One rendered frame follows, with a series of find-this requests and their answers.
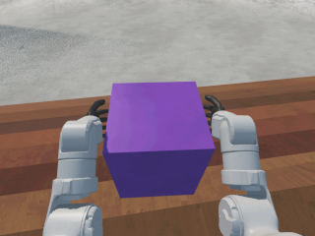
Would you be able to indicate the right robot upper arm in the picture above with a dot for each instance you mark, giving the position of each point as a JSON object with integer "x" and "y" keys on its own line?
{"x": 248, "y": 215}

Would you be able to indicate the robot left hand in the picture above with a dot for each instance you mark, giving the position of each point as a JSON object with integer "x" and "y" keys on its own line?
{"x": 94, "y": 112}

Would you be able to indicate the robot left forearm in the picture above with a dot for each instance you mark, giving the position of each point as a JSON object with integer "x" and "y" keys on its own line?
{"x": 77, "y": 156}

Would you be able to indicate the robot right forearm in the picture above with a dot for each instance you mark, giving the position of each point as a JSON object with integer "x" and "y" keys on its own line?
{"x": 240, "y": 154}

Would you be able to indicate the left robot upper arm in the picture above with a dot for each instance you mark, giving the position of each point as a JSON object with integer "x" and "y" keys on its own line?
{"x": 74, "y": 220}

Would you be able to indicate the robot right hand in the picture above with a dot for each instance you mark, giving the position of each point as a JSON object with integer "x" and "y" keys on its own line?
{"x": 217, "y": 107}

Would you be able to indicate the carton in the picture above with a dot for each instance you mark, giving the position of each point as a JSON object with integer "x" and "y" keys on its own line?
{"x": 157, "y": 139}

